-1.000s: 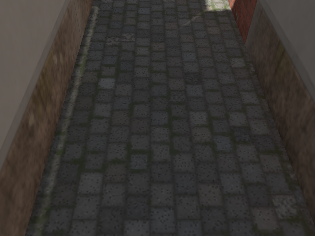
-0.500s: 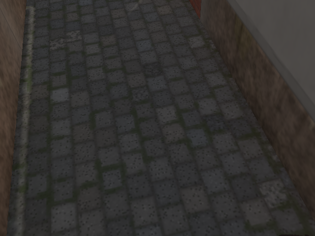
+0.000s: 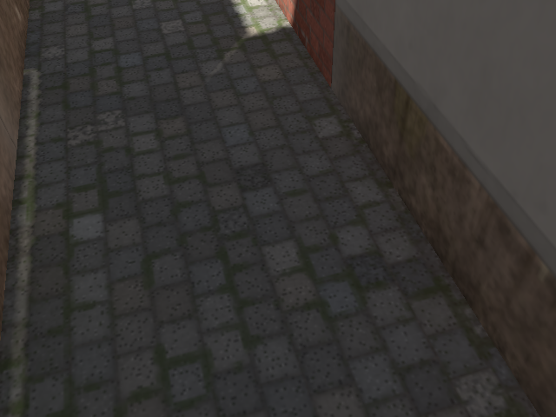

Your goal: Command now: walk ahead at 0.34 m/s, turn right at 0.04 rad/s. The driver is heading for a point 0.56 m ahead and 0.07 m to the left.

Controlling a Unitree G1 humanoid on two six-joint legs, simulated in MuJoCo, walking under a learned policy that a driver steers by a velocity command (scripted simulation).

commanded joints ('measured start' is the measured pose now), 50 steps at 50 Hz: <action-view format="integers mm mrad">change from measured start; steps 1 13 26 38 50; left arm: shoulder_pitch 31 31 -131 -18 -108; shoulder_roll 152 225 119 253 193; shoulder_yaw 41 57 4 50 -11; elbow -50 5 -76 -47 -6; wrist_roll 3 -20 -10 20 26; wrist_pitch -11 -6 -3 -17 12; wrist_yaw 8 -1 16 -31 26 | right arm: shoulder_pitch -140 -145 -18 73 -15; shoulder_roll -79 -136 -154 -156 -115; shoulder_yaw -18 -24 -28 -13 3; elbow -116 -78 23 98 78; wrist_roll -28 -11 -20 -19 -28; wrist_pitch -30 -22 -32 -4 37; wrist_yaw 17 48 18 11 5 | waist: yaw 22 -40 -10 64 -51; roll -77 -137 30 -27 -113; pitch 73 60 78 -59 -34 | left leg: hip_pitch -515 125 215 268 -67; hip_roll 105 4 192 105 71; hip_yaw -75 75 -168 -15 -42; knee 159 -450 -870 -379 -14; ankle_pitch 98 329 281 589 283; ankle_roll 4 22 208 87 -94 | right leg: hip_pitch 306 84 -417 127 47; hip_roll -329 -244 -181 -113 -264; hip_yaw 434 146 36 5 71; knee -302 -194 415 -3 -329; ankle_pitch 193 406 204 408 705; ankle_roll -205 -86 66 -40 -155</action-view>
